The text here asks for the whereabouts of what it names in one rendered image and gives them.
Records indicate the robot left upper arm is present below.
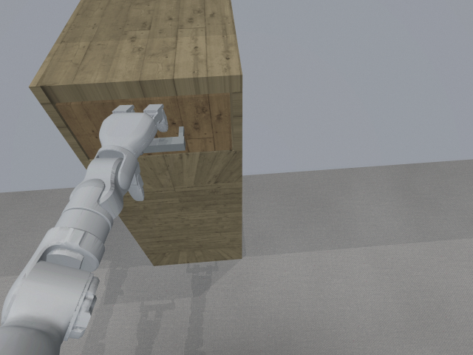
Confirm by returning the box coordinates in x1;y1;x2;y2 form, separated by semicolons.
0;260;100;355

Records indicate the handle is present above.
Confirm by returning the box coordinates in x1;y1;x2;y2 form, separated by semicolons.
143;126;186;153

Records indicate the robot left hand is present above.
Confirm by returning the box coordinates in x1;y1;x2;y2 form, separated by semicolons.
99;104;169;201

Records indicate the cabinet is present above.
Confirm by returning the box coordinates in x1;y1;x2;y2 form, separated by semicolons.
29;0;242;266

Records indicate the drawer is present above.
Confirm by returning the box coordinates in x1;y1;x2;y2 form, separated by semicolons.
55;92;232;159

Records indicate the left robot forearm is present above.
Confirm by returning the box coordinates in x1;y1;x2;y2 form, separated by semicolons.
1;145;137;325

